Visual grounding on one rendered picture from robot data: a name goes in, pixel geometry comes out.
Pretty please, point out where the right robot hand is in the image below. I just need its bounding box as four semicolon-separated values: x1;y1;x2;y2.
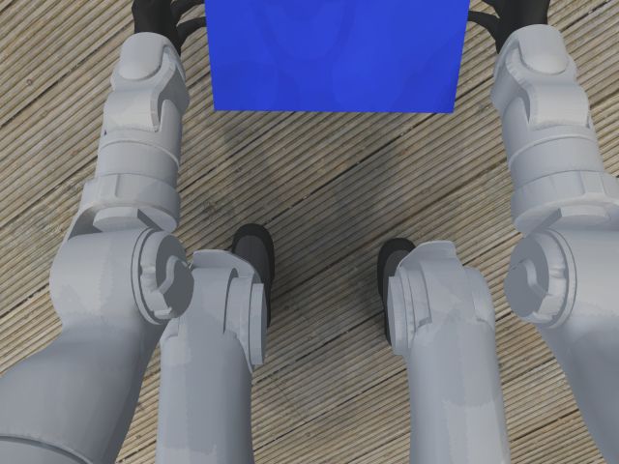
467;0;550;54

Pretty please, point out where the carton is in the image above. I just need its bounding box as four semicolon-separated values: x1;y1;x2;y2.
204;0;470;113

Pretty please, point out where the robot left thigh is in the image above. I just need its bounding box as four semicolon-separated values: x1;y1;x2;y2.
155;268;267;464

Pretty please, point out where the left robot shin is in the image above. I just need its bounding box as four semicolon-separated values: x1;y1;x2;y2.
160;249;262;351

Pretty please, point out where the robot right forearm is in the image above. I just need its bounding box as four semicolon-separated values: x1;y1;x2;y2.
489;24;619;236

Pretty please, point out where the right robot upper arm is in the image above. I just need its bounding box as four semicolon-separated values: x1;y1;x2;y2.
503;228;619;464

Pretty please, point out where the robot left forearm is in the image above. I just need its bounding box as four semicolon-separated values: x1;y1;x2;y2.
49;32;191;313

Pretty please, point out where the left robot hand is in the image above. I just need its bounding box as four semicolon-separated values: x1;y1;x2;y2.
132;0;207;57

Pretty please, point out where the left robot upper arm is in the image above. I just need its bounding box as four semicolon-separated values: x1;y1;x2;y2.
0;227;194;464

